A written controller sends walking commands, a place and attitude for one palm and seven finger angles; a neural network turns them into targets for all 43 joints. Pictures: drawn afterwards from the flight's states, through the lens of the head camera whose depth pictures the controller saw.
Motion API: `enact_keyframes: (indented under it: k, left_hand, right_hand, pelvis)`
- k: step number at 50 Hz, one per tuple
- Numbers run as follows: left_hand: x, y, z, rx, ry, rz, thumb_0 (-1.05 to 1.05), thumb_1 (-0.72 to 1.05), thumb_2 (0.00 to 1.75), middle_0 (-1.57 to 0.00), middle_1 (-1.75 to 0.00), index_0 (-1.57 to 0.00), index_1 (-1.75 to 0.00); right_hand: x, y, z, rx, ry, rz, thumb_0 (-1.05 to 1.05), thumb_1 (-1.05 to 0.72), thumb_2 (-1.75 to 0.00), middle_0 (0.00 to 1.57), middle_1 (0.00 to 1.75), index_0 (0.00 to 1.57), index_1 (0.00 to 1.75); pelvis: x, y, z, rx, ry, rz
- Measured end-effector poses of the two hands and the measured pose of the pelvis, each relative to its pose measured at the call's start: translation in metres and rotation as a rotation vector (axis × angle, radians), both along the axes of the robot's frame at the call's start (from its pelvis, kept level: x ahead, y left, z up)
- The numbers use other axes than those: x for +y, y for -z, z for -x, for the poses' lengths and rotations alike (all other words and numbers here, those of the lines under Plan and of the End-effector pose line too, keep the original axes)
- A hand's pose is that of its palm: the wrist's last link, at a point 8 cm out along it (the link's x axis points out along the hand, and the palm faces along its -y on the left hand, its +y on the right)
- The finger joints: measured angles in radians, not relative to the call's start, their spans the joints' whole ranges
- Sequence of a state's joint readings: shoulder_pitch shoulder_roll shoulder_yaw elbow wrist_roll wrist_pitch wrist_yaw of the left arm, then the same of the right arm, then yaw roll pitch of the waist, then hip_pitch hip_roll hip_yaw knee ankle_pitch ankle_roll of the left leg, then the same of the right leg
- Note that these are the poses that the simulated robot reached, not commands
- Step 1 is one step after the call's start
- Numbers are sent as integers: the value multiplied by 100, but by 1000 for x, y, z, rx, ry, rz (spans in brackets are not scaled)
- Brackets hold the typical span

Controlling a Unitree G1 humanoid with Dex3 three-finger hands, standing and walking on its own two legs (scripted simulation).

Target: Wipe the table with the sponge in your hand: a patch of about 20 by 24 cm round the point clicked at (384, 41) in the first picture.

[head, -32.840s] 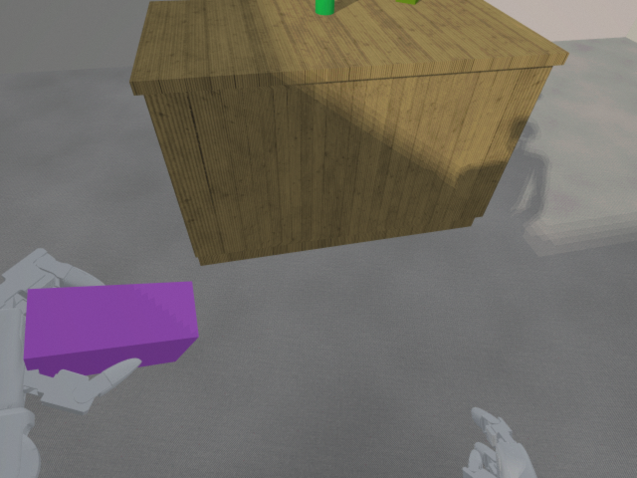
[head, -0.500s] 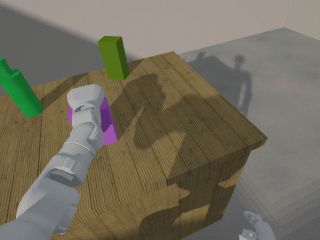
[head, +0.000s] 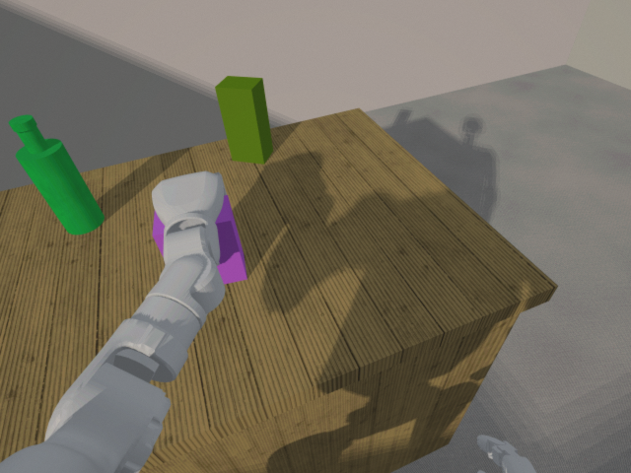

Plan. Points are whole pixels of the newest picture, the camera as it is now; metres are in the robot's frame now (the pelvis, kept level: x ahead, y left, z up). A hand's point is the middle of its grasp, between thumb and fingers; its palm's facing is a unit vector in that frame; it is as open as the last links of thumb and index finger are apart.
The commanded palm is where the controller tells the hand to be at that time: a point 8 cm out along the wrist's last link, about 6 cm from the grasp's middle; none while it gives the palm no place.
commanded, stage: wipe back along the third lane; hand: left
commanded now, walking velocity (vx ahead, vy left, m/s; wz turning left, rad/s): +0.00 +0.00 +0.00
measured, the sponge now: (207, 256) +0.40 +0.20 +0.07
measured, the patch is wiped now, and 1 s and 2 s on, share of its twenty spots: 0.90 0.90 0.95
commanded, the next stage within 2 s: slide back across to the middle lane in 1.34 s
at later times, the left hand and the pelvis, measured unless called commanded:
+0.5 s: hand (214, 254) +0.35 +0.16 +0.13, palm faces +0.10 -0.05 -0.99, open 10.0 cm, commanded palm +0.30 +0.15 +0.16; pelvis -0.01 -0.01 +0.00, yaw +1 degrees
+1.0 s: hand (227, 283) +0.30 +0.13 +0.13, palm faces +0.13 -0.09 -0.99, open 10.0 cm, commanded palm +0.26 +0.13 +0.16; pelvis -0.02 -0.05 +0.00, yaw +0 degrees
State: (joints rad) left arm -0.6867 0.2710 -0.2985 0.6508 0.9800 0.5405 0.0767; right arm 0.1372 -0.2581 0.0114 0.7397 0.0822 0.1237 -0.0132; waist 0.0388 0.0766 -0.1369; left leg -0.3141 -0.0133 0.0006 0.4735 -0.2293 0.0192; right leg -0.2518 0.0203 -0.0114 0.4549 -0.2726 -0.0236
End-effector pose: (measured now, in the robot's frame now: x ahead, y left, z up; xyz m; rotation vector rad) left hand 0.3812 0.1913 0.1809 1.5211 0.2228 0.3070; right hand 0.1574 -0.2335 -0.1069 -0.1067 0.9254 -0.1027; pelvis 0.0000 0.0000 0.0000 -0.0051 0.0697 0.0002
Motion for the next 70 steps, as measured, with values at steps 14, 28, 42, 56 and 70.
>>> enact_keyframes:
  k: [14, 28, 42, 56, 70]
  left_hand:
    - [-16, -2, 32, -27, -10, 26, 0, -48, 105, -70, -141, -73, -139]
    - [-37, -1, 65, -54, 8, 34, 0, -48, 105, -70, -141, -73, -140]
    - [-53, 0, 93, -62, 10, 48, 0, -48, 105, -70, -141, -72, -140]
    - [-64, 1, 115, -81, 37, 69, 0, -47, 105, -69, -142, -72, -140]
    - [-69, 0, 141, -136, 80, 138, 0, -47, 105, -69, -142, -72, -140]
  right_hand:
    - [37, -31, -64, -142, -124, -51, 1, -90, -90, 20, 30, 19, 30]
    - [28, -31, -61, -168, -156, -97, 1, -90, -90, 19, 30, 20, 30]
    - [0, -41, -63, -248, -144, -90, 1, -90, -90, 19, 30, 20, 30]
    - [-22, -45, -64, -291, -126, -81, 1, -90, -90, 19, 30, 20, 30]
    - [-8, -49, -69, -302, -157, -112, 1, -90, -90, 19, 30, 20, 30]
  pelvis:
    - [4, 2, 3, -40, -15, -3]
    - [-12, 3, 9, -76, -9, -10]
    - [-36, 3, 19, -106, 0, -19]
    - [-49, 4, 19, -122, 10, -22]
    - [-48, 4, 20, -132, 15, -19]
